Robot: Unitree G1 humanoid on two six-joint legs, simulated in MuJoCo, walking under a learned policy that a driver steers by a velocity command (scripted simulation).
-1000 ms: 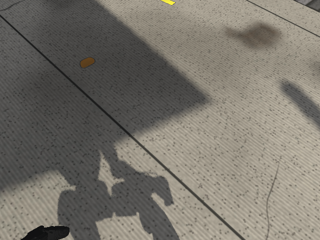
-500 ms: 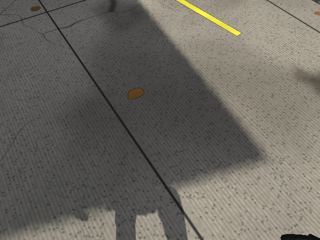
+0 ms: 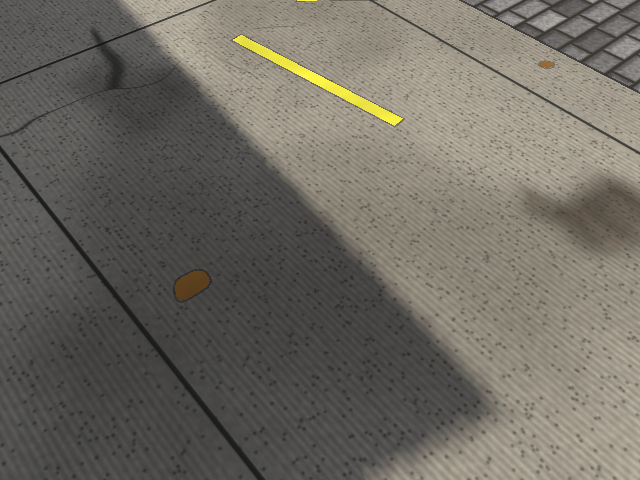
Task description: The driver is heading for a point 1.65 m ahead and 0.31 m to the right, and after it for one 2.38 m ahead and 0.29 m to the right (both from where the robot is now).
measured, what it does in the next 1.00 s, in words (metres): walks ahead: right foot, then left foot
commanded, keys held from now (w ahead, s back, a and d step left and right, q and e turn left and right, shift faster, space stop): w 0.62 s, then w+e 0.38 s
